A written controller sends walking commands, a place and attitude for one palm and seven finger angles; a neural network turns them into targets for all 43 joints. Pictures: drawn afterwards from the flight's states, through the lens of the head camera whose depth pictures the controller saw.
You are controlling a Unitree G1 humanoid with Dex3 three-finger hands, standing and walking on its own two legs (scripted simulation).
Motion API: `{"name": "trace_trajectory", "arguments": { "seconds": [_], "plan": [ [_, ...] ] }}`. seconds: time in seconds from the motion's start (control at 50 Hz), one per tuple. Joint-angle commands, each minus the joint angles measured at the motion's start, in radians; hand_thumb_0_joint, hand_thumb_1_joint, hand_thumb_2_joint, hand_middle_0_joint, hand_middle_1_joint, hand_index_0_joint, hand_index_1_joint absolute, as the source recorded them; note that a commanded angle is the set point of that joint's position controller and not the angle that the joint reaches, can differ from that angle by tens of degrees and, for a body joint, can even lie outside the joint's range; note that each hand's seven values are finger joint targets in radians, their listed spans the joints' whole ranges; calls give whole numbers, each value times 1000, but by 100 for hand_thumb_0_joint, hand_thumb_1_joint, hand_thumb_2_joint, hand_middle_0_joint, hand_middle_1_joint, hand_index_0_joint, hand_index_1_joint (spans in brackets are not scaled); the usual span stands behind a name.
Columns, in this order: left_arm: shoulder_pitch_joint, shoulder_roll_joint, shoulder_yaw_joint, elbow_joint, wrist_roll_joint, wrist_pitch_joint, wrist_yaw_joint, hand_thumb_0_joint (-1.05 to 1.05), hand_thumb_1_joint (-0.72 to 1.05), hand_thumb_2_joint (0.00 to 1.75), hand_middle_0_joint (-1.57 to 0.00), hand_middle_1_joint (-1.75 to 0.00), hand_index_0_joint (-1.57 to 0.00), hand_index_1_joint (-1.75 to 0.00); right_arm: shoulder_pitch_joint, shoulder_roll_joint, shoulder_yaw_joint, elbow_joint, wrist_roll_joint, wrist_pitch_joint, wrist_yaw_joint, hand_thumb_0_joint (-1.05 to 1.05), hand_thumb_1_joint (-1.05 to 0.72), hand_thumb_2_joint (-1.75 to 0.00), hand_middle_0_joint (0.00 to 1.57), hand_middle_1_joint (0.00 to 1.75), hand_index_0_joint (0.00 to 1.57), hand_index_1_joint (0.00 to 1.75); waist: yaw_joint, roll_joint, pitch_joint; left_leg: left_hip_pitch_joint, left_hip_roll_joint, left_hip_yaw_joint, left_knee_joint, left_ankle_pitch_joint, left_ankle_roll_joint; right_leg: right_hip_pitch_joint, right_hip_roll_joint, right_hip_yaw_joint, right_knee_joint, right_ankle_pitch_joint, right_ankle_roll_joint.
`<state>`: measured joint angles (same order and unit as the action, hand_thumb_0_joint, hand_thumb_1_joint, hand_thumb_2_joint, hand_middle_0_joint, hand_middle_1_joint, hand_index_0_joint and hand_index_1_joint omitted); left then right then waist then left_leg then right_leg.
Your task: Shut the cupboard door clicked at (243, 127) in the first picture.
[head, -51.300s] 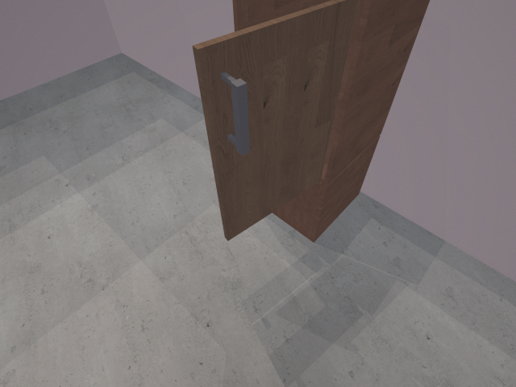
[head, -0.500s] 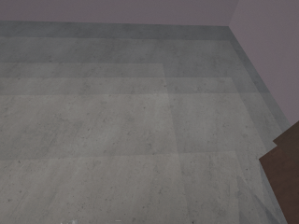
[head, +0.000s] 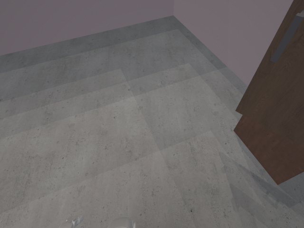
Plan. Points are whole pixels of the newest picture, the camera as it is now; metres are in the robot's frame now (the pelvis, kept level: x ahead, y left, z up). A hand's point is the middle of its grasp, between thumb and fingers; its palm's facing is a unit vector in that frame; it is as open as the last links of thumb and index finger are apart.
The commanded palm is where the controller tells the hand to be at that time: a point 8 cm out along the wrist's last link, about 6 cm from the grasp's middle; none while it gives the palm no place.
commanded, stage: turn to face it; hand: left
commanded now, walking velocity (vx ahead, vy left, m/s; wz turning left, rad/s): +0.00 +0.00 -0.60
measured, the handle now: (288, 37) +0.68 -0.43 +0.12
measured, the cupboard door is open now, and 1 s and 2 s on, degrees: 26 26 26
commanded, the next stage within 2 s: take the last steps up to it in 1.10 s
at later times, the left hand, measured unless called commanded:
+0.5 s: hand (91, 216) +0.17 +0.21 -0.16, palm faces -0.25 -0.95 -0.20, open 7.4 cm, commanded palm none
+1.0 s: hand (118, 206) +0.20 +0.13 -0.17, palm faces -0.49 -0.85 -0.20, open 7.4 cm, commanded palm none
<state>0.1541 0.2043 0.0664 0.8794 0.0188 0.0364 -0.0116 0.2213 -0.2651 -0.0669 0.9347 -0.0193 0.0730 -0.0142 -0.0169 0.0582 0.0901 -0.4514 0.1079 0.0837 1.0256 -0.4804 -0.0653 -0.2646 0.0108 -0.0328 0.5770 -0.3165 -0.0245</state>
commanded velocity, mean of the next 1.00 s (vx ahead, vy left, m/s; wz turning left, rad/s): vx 0.00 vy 0.00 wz -0.50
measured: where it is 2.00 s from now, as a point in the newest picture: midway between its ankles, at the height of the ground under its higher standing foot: outside the picture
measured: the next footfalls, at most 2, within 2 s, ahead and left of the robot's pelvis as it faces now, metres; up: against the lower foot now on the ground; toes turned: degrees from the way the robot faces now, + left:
left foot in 0.26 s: +0.09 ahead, +0.13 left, +0.00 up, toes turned -6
right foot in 0.64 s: -0.01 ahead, -0.12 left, +0.00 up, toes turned -27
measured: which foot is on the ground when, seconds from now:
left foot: up 0.00-0.24, down 0.26-0.64, up 0.66-1.00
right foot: down 0.00-0.26, up 0.28-0.62, down 0.64-1.00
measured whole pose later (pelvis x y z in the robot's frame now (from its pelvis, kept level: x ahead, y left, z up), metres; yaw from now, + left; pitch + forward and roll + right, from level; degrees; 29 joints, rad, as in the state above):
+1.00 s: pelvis +0.04 +0.00 +0.00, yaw -32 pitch +1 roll -1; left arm 0.20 0.21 0.06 0.93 0.02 0.04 0.00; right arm 0.19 -0.23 -0.04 0.90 -0.01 0.03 -0.02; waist 0.00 -0.01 0.06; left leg -0.35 0.04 0.04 0.64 -0.29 -0.07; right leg -0.24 0.04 0.08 0.55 -0.32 0.01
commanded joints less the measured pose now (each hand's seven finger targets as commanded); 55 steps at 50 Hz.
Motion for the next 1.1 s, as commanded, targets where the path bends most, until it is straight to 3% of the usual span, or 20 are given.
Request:
{"name": "trace_trajectory", "arguments": {
  "seconds": [0.0,0.12,0.2,0.22,0.24,0.26,0.36,0.5,0.58,0.6,0.62,0.64,0.66,0.74,0.88,0.94,0.96,1.0,1.04,1.08],
  "plan": [
    [-6,196,45,-69,5,-23,24,0,90,90,-20,-30,-20,-30,-14,-60,-16,-103,1,-39,0,0,-90,-90,20,30,20,30,4,-200,-123,-110,-9,-67,60,89,-21,113,-233,261,-235,370,-153],
    [40,227,56,-49,10,-18,18,0,90,90,-20,-30,-20,-30,-42,-46,-11,-131,10,-50,-6,0,-90,-90,20,30,20,30,29,-204,-119,-15,-63,-52,-199,53,-16,90,-231,365,-204,395,-174],
    [-20,209,54,-56,-1,-7,17,0,90,90,-20,-30,-20,-30,81,-61,-8,-98,13,-70,-18,0,-90,-90,20,30,20,30,-35,-176,-151,250,-75,-54,-568,253,-1,-25,-157,354,-85,356,-84],
    [12,155,44,-68,-11,0,13,0,90,90,-20,-30,-20,-30,93,-124,-15,-96,4,-82,-23,0,-90,-90,20,30,20,30,-27,2,-177,375,66,-191,-683,305,46,-146,-46,275,26,193,-25],
    [46,108,32,-83,-16,2,2,0,90,90,-20,-30,-20,-30,106,-216,-30,-110,-9,-83,-26,0,-90,-90,20,30,20,30,-21,257,-182,435,306,-420,-728,443,164,-286,65,110,249,-221,32],
    [21,136,35,-87,-3,3,0,0,90,90,-20,-30,-20,-30,112,-216,-28,-117,-15,-79,-30,0,-90,-90,20,30,20,30,-36,181,-167,359,385,-445,-729,465,237,-277,27,87,457,-317,40],
    [-5,110,41,-65,0,22,-25,0,90,90,-20,-30,-20,-30,20,-136,-7,-133,-16,-82,-33,0,-90,-90,20,30,20,30,8,100,-106,312,226,-138,-682,631,192,-264,-37,38,566,-150,82],
    [-67,82,25,-81,0,16,-31,0,90,90,-20,-30,-20,-30,83,-162,-27,-85,-15,-73,-23,0,-90,-90,20,30,20,30,-31,161,-131,368,243,-39,-617,698,191,-153,-20,-50,246,-159,70],
    [27,117,28,-55,1,-3,-22,0,90,90,-20,-30,-20,-30,49,-171,-36,-88,-4,-64,-10,0,-90,-90,20,30,20,30,23,118,-158,264,219,28,-461,594,109,98,-5,-72,-112,93,33],
    [114,186,41,-31,7,-13,-14,0,90,90,-20,-30,-20,-30,26,-138,-35,-101,6,-63,-3,0,-90,-90,20,30,20,30,69,-34,-195,146,163,83,-311,422,51,253,-117,64,-210,249,-5],
    [151,290,62,-12,14,-24,2,0,90,90,-20,-30,-20,-30,-24,-47,-11,-153,8,-61,2,0,-90,-90,20,30,20,30,92,-369,-154,-156,-3,126,-103,-136,-9,357,-366,395,-243,562,-118],
    [196,316,58,-3,-3,-22,11,0,90,90,-20,-30,-20,-30,-73,-78,-4,-168,5,-45,-7,0,-90,-90,20,30,20,30,118,-296,-143,-178,-18,-23,54,-177,-7,263,-419,435,-235,655,-195],
    [151,294,66,-6,3,-25,23,0,90,90,-20,-30,-20,-30,-76,-62,-7,-160,7,-41,-15,0,-90,-90,20,30,20,30,84,-352,-140,-243,-20,-73,132,-144,-8,274,-370,447,-231,640,-205],
    [26,199,37,-41,0,-28,28,0,90,90,-20,-30,-20,-30,-21,-60,-4,-97,3,-42,-5,0,-90,-90,20,30,20,30,14,-209,-151,-134,-11,-69,90,59,-25,192,-241,236,-183,625,-160],
    [39,214,43,-23,12,-25,26,0,90,90,-20,-30,-20,-30,-24,-41,-2,-101,11,-48,-5,0,-90,-90,20,30,20,30,15,-205,-116,-4,-59,-50,-194,59,-10,108,-243,314,-199,476,-176],
    [8,202,41,-23,0,-17,25,0,90,90,-20,-30,-20,-30,63,-39,4,-69,9,-62,-13,0,-90,-90,20,30,20,30,-23,-192,-126,202,-88,-30,-478,257,1,18,-181,292,-121,409,-107],
    [16,170,33,-23,-5,-14,25,0,90,90,-20,-30,-20,-30,89,-65,2,-59,8,-73,-16,0,-90,-90,20,30,20,30,-29,-127,-140,308,-47,-67,-591,342,19,-40,-134,268,-62,353,-65],
    [85,87,18,-32,-13,-4,19,0,90,90,-20,-30,-20,-30,124,-193,-17,-69,-13,-77,-22,0,-90,-90,20,30,20,30,-17,228,-153,357,303,-413,-695,572,200,-184,41,65,242,-256,26],
    [33,111,26,-23,2,8,15,0,90,90,-20,-30,-20,-30,93,-172,-9,-70,-19,-79,-35,0,-90,-90,20,30,20,30,-19,182,-117,262,305,-419,-733,522,239,-214,-1,108,511,-273,41],
    [33,105,30,-8,2,9,0,0,90,90,-20,-30,-20,-30,22,-118,6,-86,-18,-80,-35,0,-90,-90,20,30,20,30,14,112,-82,212,233,-286,-726,510,229,-195,-31,81,518,-199,49]
  ]
}}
